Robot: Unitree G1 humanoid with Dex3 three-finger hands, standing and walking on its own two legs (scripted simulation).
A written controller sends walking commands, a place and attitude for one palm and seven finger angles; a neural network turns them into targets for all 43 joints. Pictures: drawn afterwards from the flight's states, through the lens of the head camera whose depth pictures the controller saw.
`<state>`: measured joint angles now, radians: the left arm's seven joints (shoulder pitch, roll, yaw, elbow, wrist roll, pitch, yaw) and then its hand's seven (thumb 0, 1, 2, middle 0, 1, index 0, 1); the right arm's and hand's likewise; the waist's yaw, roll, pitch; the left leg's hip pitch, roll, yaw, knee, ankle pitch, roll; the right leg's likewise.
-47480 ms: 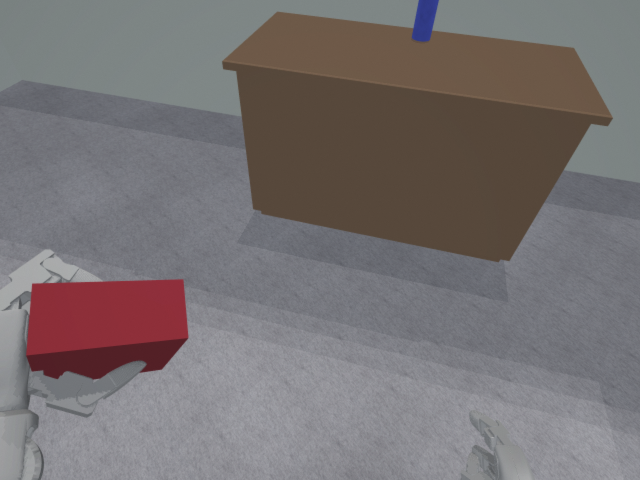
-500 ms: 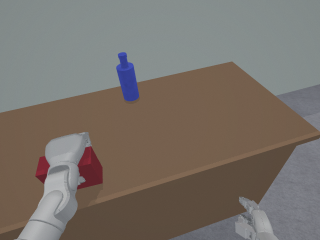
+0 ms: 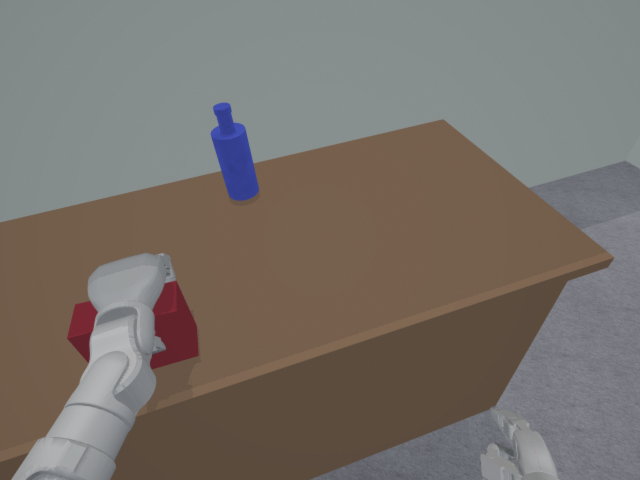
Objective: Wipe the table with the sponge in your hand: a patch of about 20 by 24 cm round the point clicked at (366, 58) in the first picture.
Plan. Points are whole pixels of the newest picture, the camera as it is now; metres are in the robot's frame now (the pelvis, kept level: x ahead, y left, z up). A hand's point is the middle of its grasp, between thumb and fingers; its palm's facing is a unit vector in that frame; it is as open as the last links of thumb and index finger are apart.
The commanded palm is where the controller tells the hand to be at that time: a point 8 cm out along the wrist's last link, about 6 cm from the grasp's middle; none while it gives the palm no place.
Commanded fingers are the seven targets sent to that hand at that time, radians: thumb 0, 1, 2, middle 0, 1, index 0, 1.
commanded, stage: wipe forward along the third lane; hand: left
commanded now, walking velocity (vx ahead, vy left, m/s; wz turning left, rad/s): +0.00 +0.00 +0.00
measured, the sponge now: (145, 339) +0.28 +0.30 +0.01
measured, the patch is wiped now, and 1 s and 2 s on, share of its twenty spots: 0.50 0.75 0.90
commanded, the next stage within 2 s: wipe back along the third lane in 1.36 s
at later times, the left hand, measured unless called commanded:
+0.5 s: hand (154, 272) +0.36 +0.30 +0.07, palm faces -0.12 +0.01 -0.99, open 9.8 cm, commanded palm +0.35 +0.30 +0.10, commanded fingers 0.00 0.10 1.30 -1.20 -1.60 -1.20 -1.60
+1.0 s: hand (154, 248) +0.41 +0.32 +0.07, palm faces -0.13 +0.00 -0.99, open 9.8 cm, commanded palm +0.40 +0.32 +0.10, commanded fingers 0.00 0.10 1.30 -1.20 -1.60 -1.20 -1.60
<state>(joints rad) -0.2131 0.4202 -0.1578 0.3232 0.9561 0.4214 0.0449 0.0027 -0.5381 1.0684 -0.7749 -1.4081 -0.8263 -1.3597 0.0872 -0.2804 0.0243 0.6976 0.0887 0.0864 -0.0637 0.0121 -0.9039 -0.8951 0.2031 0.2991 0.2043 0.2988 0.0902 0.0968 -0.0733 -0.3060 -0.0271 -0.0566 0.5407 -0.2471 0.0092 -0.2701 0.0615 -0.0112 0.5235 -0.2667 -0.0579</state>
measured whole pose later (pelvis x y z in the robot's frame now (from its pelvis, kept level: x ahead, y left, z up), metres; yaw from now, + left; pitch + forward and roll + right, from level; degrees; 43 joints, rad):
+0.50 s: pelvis -0.02 -0.02 -0.01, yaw -1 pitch +6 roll +0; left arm -0.54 0.56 -0.03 0.81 0.98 0.18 0.07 0.00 -0.57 1.08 -0.81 -1.37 -0.85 -1.35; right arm 0.23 -0.30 0.00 0.72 0.09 0.08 -0.08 0.01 -0.90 -0.89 0.20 0.30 0.21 0.30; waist 0.01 0.08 -0.10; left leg -0.49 0.00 -0.07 0.63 -0.26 0.02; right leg -0.46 0.10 -0.02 0.60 -0.25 -0.09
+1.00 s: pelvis -0.01 -0.01 -0.01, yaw -2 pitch +11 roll -1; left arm -0.68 0.62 0.02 1.01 1.00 0.13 0.10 0.00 -0.58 1.09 -0.82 -1.38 -0.85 -1.36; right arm 0.26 -0.29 0.00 0.71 0.09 0.09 -0.06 0.01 -0.90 -0.89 0.20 0.30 0.21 0.30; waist -0.03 0.07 -0.13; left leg -0.57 0.00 -0.06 0.66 -0.28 0.01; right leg -0.53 0.11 0.00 0.59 -0.26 -0.07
